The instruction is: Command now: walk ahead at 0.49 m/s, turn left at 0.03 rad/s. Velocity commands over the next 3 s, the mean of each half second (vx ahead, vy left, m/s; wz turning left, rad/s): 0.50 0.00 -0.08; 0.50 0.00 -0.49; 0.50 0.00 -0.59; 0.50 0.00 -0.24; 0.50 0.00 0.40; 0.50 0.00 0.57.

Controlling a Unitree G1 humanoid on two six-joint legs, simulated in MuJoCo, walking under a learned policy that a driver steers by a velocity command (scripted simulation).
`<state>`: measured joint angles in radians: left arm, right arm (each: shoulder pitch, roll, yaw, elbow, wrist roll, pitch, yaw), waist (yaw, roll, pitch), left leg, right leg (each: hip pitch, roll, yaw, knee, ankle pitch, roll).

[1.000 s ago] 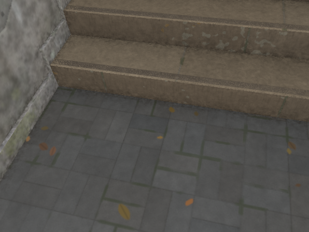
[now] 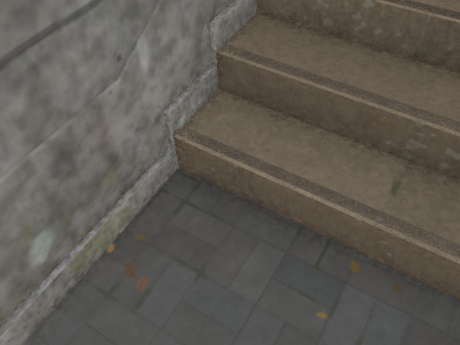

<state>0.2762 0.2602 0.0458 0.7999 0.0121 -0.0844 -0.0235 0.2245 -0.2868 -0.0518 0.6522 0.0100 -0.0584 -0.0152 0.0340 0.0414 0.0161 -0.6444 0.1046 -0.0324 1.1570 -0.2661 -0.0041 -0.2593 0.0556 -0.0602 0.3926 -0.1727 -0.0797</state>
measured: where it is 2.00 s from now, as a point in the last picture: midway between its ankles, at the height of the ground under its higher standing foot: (357, 186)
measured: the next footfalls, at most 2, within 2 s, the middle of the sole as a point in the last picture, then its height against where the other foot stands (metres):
left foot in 0.30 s outside the picture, level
right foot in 0.80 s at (307, 313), level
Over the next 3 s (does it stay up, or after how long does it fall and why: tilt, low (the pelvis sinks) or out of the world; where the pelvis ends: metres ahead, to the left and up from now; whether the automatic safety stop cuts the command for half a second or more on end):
stays up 1.31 -0.72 0.47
